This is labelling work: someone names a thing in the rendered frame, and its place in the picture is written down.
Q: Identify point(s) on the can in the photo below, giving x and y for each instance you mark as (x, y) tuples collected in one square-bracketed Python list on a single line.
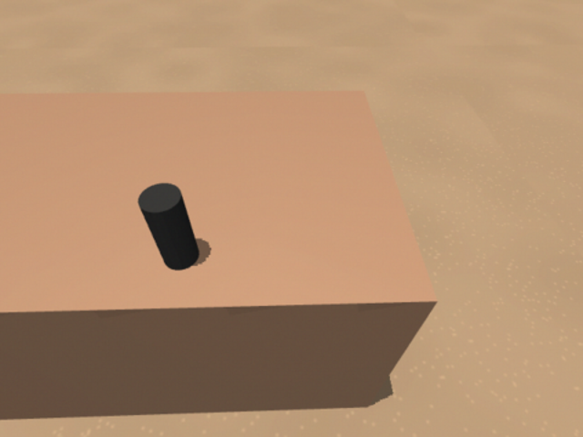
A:
[(163, 208)]

